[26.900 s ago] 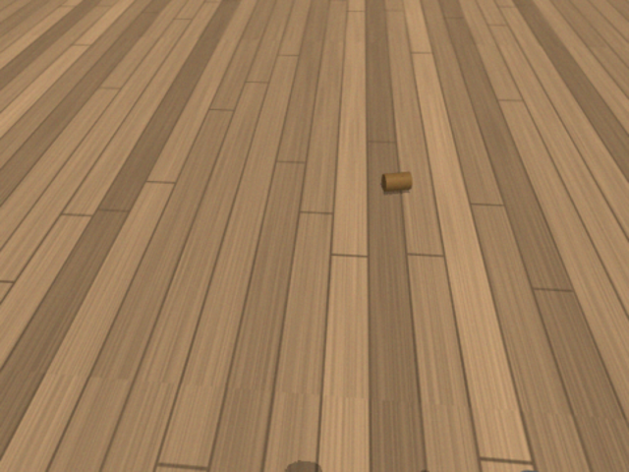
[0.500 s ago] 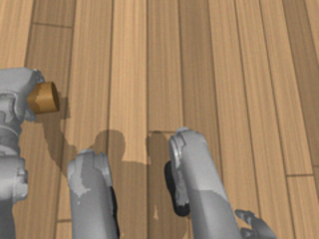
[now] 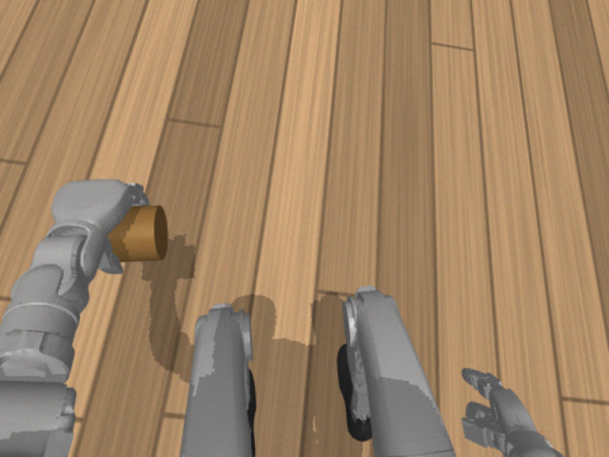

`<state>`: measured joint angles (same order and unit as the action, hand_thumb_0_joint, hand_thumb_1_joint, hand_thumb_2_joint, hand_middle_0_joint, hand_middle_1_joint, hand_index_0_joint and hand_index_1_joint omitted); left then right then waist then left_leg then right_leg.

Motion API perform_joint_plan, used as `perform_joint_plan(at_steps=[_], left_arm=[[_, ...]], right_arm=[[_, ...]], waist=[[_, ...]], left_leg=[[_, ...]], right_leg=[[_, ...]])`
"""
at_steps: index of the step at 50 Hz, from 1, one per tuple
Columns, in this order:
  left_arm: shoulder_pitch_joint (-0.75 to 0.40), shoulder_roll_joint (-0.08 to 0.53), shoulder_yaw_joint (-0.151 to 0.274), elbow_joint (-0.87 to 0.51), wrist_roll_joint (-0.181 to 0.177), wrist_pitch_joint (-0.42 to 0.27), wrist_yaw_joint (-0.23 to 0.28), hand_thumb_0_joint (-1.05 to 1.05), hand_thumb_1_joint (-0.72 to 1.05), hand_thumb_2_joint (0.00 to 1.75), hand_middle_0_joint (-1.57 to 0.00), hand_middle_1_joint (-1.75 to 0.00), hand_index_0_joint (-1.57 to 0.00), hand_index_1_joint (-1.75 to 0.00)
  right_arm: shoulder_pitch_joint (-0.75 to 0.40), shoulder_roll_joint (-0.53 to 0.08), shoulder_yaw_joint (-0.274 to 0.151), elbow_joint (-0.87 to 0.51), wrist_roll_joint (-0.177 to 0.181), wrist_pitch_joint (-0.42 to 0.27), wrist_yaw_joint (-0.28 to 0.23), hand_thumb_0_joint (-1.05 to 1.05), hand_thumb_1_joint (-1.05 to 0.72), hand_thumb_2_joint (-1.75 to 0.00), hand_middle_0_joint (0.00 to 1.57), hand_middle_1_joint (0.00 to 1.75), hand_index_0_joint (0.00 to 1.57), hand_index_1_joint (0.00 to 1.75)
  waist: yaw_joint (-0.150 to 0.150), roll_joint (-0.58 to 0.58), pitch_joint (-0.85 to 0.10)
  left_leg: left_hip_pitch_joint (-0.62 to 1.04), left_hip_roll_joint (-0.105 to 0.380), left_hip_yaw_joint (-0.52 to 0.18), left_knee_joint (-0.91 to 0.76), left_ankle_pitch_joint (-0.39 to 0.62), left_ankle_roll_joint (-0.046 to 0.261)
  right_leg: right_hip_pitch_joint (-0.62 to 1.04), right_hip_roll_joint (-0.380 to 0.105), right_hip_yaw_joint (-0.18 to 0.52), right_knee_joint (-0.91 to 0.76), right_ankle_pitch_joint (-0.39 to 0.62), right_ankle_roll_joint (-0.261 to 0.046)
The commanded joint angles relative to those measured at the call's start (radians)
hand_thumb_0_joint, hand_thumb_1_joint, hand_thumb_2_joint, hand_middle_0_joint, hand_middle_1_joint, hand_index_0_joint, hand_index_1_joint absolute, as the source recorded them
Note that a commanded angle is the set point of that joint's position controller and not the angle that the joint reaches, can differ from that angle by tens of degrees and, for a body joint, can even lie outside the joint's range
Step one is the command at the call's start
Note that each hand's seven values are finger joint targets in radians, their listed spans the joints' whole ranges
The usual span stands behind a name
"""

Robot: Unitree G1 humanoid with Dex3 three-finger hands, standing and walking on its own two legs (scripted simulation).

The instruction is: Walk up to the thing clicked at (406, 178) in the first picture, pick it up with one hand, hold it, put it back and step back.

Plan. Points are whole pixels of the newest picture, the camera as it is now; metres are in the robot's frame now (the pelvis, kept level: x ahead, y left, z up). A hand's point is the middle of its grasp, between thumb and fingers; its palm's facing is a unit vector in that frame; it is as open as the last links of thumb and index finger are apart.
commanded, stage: lift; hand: left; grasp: from above
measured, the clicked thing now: (119, 234) +0.42 +0.26 -0.13
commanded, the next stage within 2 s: hold in 0.96 s
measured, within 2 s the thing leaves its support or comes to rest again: neither
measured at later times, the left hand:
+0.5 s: hand (70, 218) +0.36 +0.22 +0.09, palm faces -0.46 -0.05 -0.88, open 10.7 cm
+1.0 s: hand (27, 162) +0.37 +0.21 +0.17, palm faces -0.48 -0.06 -0.88, open 10.7 cm
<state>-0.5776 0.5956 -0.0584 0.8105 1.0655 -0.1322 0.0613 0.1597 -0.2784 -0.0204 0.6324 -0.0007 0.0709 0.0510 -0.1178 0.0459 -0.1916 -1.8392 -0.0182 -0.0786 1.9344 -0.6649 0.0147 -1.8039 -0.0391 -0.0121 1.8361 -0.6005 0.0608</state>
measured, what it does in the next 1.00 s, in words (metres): rises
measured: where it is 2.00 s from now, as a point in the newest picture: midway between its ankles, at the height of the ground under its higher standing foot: (300, 421)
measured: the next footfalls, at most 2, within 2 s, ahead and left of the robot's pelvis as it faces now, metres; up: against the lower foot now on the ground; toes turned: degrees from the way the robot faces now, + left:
none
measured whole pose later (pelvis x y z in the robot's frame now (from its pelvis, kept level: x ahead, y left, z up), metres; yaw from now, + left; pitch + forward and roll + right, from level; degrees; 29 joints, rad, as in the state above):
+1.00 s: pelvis +0.06 -0.02 +0.25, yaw +1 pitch +10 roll -1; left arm -0.31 0.41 -0.19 0.81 1.01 -0.03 0.10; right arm 0.25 -0.25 -0.04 0.74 0.05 0.01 -0.05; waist -0.05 0.03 -0.08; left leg -0.64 0.03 0.00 0.87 -0.41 -0.01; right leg -0.66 -0.02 0.02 0.83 -0.35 0.03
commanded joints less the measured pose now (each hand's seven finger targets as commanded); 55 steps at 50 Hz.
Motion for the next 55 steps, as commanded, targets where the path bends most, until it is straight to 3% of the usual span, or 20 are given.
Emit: perform_joint_plan(at_steps=[1, 2, 4, 8, 11, 13, 15, 17, 19, 22, 27, 30, 33, 36, 43, 55], left_arm=[[-0.325, 0.211, 0.065, -0.273, -0.039, 0.021, 0.031, 0.0, 0.86, 0.93, -1.3, -0.46, -1.23, -0.54], [-0.267, 0.217, 0.075, -0.253, -0.052, 0.027, 0.026, 0.0, 0.87, 0.95, -1.31, -0.46, -1.24, -0.53], [-0.249, 0.196, 0.059, -0.286, -0.068, 0.034, 0.013, 0.0, 0.87, 0.93, -1.31, -0.44, -1.23, -0.52], [-0.187, 0.204, 0.066, -0.336, -0.077, 0.043, 0.003, 0.0, 0.87, 0.92, -1.31, -0.44, -1.24, -0.52], [-0.16, 0.14, 0.027, -0.312, -0.087, 0.043, 0.007, 0.0, 0.84, 0.92, -1.31, -0.42, -1.22, -0.52], [-0.12, 0.18, 0.064, -0.295, -0.087, 0.042, 0.023, 0.0, 0.83, 0.86, -1.29, -0.42, -1.21, -0.5], [-0.13, 0.136, 0.033, -0.299, -0.092, 0.04, 0.031, 0.0, 0.81, 0.86, -1.3, -0.39, -1.21, -0.48], [-0.123, 0.119, 0.018, -0.28, -0.082, 0.038, 0.039, 0.0, 0.81, 0.86, -1.28, -0.41, -1.2, -0.5], [-0.091, 0.123, 0.029, -0.256, -0.072, 0.042, 0.056, 0.0, 0.8, 0.84, -1.27, -0.41, -1.19, -0.49], [-0.094, 0.109, 0.025, -0.235, -0.067, 0.05, 0.08, 0.0, 0.82, 0.84, -1.27, -0.43, -1.2, -0.51], [-0.09, 0.08, 0.0, -0.203, -0.046, 0.066, 0.099, 0.0, 0.8, 0.83, -1.26, -0.42, -1.18, -0.5], [-0.125, 0.068, -0.013, -0.217, -0.059, 0.075, 0.107, 0.0, 0.79, 0.86, -1.27, -0.41, -1.19, -0.5], [-0.084, 0.049, -0.022, -0.171, -0.059, 0.09, 0.11, 0.0, 0.78, 0.83, -1.25, -0.41, -1.17, -0.49], [-0.101, 0.064, -0.015, -0.19, -0.064, 0.091, 0.107, 0.0, 0.8, 0.84, -1.26, -0.41, -1.19, -0.49], [-0.075, 0.035, -0.034, -0.2, -0.068, 0.092, 0.093, 0.0, 0.82, 0.84, -1.27, -0.42, -1.21, -0.5], [-0.07, 0.028, -0.039, -0.196, -0.055, 0.087, 0.067, 0.0, 0.83, 0.8, -1.25, -0.43, -1.2, -0.48]], right_arm=[[0.139, -0.184, -0.077, -0.052, 0.01, -0.013, -0.031, 0.0, -0.89, -0.9, 0.2, 0.3, 0.2, 0.3], [0.124, -0.184, -0.075, -0.051, 0.013, -0.015, -0.037, 0.0, -0.89, -0.9, 0.2, 0.3, 0.2, 0.3], [0.11, -0.174, -0.071, -0.05, 0.018, -0.022, -0.049, 0.0, -0.89, -0.9, 0.2, 0.3, 0.2, 0.3], [0.085, -0.155, -0.062, -0.05, 0.029, -0.031, -0.072, 0.0, -0.89, -0.9, 0.2, 0.3, 0.2, 0.3], [0.085, -0.133, -0.055, -0.039, 0.035, -0.044, -0.09, 0.0, -0.9, -0.9, 0.2, 0.3, 0.2, 0.3], [0.079, -0.127, -0.051, -0.036, 0.037, -0.054, -0.099, 0.0, -0.9, -0.9, 0.2, 0.3, 0.2, 0.3], [0.075, -0.121, -0.05, -0.032, 0.039, -0.063, -0.104, 0.0, -0.9, -0.9, 0.2, 0.3, 0.2, 0.3], [0.075, -0.118, -0.054, -0.021, 0.04, -0.074, -0.11, 0.0, -0.9, -0.9, 0.2, 0.3, 0.2, 0.3], [0.08, -0.114, -0.053, -0.013, 0.041, -0.08, -0.112, 0.0, -0.9, -0.9, 0.2, 0.3, 0.2, 0.3], [0.083, -0.108, -0.054, -0.006, 0.043, -0.089, -0.113, 0.0, -0.9, -0.9, 0.2, 0.3, 0.2, 0.3], [0.104, -0.108, -0.059, 0.01, 0.042, -0.095, -0.116, 0.0, -0.9, -0.9, 0.2, 0.3, 0.2, 0.3], [0.111, -0.106, -0.061, 0.016, 0.04, -0.098, -0.116, 0.0, -0.9, -0.9, 0.2, 0.3, 0.2, 0.3], [0.117, -0.114, -0.065, 0.021, 0.041, -0.096, -0.113, 0.0, -0.89, -0.9, 0.2, 0.3, 0.2, 0.3], [0.105, -0.113, -0.067, 0.013, 0.04, -0.096, -0.113, 0.0, -0.89, -0.9, 0.2, 0.3, 0.2, 0.3], [0.095, -0.111, -0.068, 0.0, 0.044, -0.089, -0.109, 0.0, -0.89, -0.9, 0.2, 0.3, 0.2, 0.3], [0.094, -0.114, -0.078, 0.01, 0.044, -0.08, -0.108, 0.0, -0.89, -0.89, 0.2, 0.3, 0.2, 0.3]], waist=[[-0.013, 0.212, -0.596], [0.001, 0.183, -0.574], [-0.002, 0.176, -0.534], [0.015, 0.136, -0.525], [0.002, 0.088, -0.41], [0.021, 0.052, -0.389], [0.017, 0.046, -0.358], [0.017, 0.043, -0.34], [0.035, 0.033, -0.331], [0.037, 0.024, -0.301], [0.045, 0.033, -0.3], [0.044, 0.034, -0.294], [0.044, 0.013, -0.234], [0.055, 0.012, -0.248], [0.067, 0.008, -0.208], [0.067, -0.006, -0.184]], left_leg=[[0.64, 0.012, -0.012, -0.449, 0.149, -0.003], [0.65, 0.014, -0.019, -0.478, 0.123, -0.003], [0.677, 0.018, -0.02, -0.527, 0.098, -0.004], [0.765, 0.02, -0.002, -0.599, 0.146, -0.003], [0.788, 0.024, 0.005, -0.663, 0.121, 0.0], [0.8, 0.016, 0.018, -0.701, 0.109, 0.006], [0.842, 0.017, 0.02, -0.749, 0.1, 0.005], [0.874, 0.017, 0.028, -0.776, 0.119, 0.004], [0.909, 0.015, 0.032, -0.813, 0.145, 0.002], [0.95, 0.011, 0.041, -0.867, 0.164, 0.001], [1.071, 0.009, 0.053, -0.94, 0.282, -0.006], [1.131, 0.004, 0.066, -0.98, 0.324, -0.005], [1.17, 0.005, 0.07, -1.033, 0.333, -0.006], [1.229, 0.004, 0.074, -1.073, 0.364, -0.006], [1.334, 0.004, 0.076, -1.167, 0.409, -0.01], [1.462, 0.008, 0.081, -1.249, 0.587, -0.018]], right_leg=[[0.386, 0.045, -0.066, -0.277, 0.151, -0.083], [0.41, 0.047, -0.066, -0.298, 0.139, -0.081], [0.455, 0.05, -0.062, -0.345, 0.128, -0.079], [0.581, 0.054, -0.047, -0.44, 0.156, -0.08], [0.64, 0.057, -0.035, -0.53, 0.134, -0.076], [0.722, 0.058, -0.018, -0.599, 0.111, -0.075], [0.764, 0.057, -0.007, -0.652, 0.104, -0.074], [0.806, 0.06, 0.001, -0.699, 0.112, -0.074], [0.857, 0.059, 0.008, -0.74, 0.127, -0.076], [0.931, 0.061, 0.018, -0.81, 0.138, -0.073], [1.03, 0.068, 0.011, -0.875, 0.251, -0.073], [1.093, 0.065, 0.016, -0.93, 0.289, -0.069], [1.12, 0.062, 0.016, -0.981, 0.3, -0.068], [1.186, 0.059, 0.016, -1.023, 0.329, -0.065], [1.266, 0.058, 0.015, -1.105, 0.366, -0.066], [1.367, 0.064, 0.011, -1.179, 0.511, -0.068]])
